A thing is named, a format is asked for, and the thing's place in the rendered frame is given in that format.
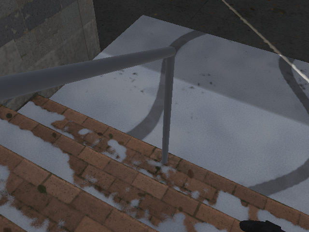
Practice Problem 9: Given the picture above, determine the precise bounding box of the robot right hand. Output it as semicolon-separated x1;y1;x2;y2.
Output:
239;220;286;232

